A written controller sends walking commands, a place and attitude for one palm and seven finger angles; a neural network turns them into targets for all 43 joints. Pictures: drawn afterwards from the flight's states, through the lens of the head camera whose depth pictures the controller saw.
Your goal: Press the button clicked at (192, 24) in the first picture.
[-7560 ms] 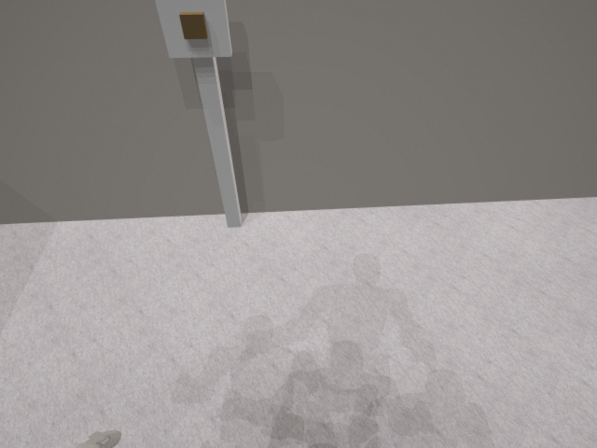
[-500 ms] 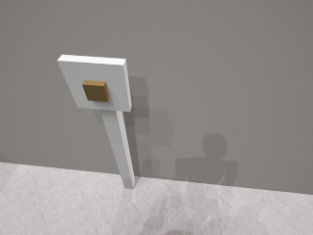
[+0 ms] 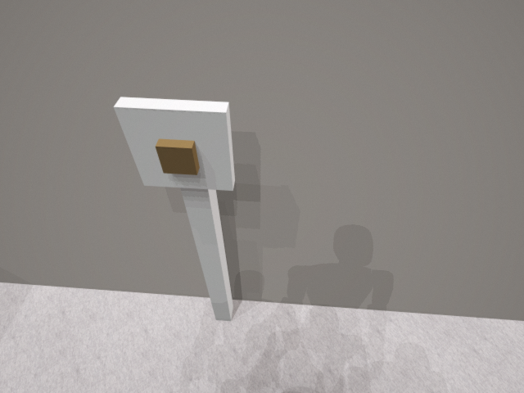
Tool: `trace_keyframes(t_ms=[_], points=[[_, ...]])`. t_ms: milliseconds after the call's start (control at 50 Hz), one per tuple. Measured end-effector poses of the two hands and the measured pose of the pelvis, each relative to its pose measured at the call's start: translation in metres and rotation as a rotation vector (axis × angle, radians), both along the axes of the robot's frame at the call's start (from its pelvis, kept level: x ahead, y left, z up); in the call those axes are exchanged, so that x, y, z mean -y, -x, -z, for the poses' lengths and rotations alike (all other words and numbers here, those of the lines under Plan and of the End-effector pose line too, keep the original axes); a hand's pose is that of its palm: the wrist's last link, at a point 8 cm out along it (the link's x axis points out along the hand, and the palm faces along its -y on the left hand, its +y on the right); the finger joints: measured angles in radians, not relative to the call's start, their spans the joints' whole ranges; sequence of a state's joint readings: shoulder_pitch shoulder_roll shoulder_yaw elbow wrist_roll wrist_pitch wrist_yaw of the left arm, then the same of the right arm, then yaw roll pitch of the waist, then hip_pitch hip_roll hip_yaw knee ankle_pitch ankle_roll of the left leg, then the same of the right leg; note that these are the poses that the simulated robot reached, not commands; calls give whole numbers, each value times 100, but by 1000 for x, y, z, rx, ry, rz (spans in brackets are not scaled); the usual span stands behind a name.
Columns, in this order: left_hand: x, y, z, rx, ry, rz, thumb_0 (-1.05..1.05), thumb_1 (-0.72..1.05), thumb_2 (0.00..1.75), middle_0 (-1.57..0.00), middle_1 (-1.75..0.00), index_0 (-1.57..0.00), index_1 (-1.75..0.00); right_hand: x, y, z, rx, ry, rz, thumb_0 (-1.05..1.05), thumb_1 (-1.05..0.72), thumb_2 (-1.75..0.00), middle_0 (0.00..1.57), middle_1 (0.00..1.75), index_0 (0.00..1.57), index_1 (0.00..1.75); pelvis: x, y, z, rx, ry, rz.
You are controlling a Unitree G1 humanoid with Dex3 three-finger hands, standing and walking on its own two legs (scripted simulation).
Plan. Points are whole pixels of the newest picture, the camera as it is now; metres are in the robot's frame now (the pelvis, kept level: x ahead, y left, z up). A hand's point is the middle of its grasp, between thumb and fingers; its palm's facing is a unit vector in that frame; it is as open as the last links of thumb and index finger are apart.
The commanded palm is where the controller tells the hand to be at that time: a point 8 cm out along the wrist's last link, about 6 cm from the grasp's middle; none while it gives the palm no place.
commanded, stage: raise the hand and make a fist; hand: left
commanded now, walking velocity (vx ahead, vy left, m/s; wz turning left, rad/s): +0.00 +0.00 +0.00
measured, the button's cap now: (179, 156) +0.47 +0.18 +0.11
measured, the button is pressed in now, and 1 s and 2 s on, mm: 0 0 0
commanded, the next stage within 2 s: none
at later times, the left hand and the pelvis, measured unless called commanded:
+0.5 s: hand (163, 390) +0.14 +0.15 -0.04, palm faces +0.00 -1.00 +0.01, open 5.4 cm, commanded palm +0.12 +0.22 -0.02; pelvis -0.03 -0.03 -0.07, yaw +1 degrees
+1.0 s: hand (140, 355) +0.17 +0.18 +0.02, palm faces +0.00 -1.00 -0.07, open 3.1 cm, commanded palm +0.14 +0.23 +0.03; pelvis -0.03 -0.02 -0.05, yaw +1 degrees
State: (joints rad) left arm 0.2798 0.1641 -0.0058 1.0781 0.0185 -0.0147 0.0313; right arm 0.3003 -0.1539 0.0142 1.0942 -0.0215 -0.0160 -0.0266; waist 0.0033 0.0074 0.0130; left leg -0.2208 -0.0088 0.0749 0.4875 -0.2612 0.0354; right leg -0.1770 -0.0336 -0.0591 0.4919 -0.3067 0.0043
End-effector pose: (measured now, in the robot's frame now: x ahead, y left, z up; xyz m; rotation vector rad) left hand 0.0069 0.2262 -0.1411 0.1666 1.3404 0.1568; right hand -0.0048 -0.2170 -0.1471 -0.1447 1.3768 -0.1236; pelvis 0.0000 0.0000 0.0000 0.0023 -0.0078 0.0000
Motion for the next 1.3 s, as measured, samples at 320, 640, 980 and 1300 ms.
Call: trace_keyframes(t_ms=[320,640,980,1300], points=[[3,-161,-144,1187,48,40,2,93,90,-32,-44,-32,-44,42,-122,-40,661,112,-64,2,-91,-90,20,29,20,30,5,16,26,-121,-2,-15],[9,-94,-129,1339,50,130,2,90,90,-74,-89,-74,-89,31,-197,-38,883,72,-235,1,-91,-90,20,29,20,30,36,37,77,-190,44,-49],[-4,-139,-168,1288,107,188,2,90,90,-119,-138,-118,-138,53,-103,-21,642,103,-50,2,-90,-90,20,30,21,30,25,29,46,-148,21,-20],[-21,-154,-199,1353,94,193,2,90,90,-130,-150,-130,-150,14,-167,-65,845,66,-144,2,-90,-90,20,29,20,30,6,20,32,-95,32,-28]])
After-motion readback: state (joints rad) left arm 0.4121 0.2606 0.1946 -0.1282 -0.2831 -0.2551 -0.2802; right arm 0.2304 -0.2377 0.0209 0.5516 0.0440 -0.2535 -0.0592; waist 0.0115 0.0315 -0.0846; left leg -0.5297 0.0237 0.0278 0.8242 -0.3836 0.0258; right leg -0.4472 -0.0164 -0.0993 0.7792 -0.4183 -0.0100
